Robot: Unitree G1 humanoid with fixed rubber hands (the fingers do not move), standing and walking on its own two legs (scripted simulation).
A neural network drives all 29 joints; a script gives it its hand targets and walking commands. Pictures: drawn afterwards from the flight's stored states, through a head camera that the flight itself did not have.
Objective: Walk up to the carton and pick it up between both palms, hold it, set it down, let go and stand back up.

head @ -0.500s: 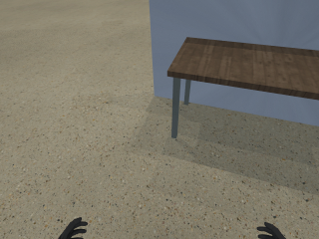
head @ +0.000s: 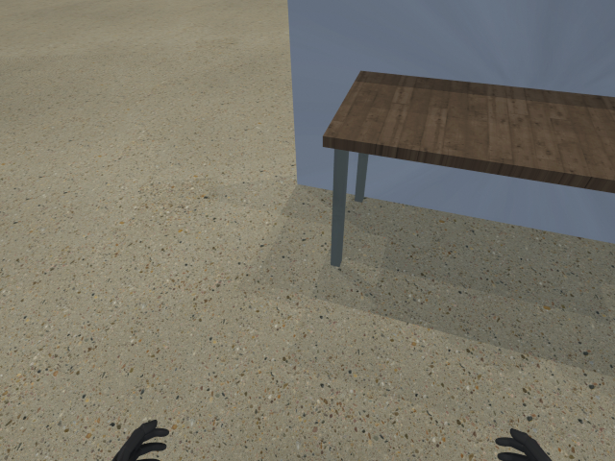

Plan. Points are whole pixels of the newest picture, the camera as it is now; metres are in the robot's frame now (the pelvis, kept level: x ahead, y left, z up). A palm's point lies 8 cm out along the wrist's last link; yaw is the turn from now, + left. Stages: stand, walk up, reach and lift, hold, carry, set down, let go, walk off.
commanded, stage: stand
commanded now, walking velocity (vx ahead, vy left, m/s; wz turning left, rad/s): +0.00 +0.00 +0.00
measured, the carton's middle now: out of the picture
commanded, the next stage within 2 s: walk up in 0.54 s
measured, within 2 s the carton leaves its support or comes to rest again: neither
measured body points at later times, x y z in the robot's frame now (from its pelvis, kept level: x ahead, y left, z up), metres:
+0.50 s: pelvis +0.00 +0.00 +0.00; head -0.01 +0.00 +0.45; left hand +0.14 +0.28 -0.09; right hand +0.14 -0.27 -0.09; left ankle +0.03 +0.12 -0.71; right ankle +0.03 -0.12 -0.71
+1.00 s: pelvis +0.01 -0.06 +0.00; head +0.01 -0.04 +0.44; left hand +0.15 +0.26 -0.11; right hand +0.10 -0.40 -0.07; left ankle +0.03 +0.11 -0.71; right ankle +0.04 -0.16 -0.68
